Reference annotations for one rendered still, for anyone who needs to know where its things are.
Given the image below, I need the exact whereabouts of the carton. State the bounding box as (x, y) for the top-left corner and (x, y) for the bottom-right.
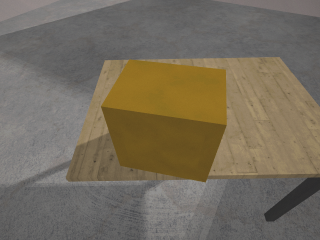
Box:
(101, 59), (227, 183)

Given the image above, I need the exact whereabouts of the table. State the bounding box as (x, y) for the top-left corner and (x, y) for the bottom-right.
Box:
(66, 57), (320, 222)

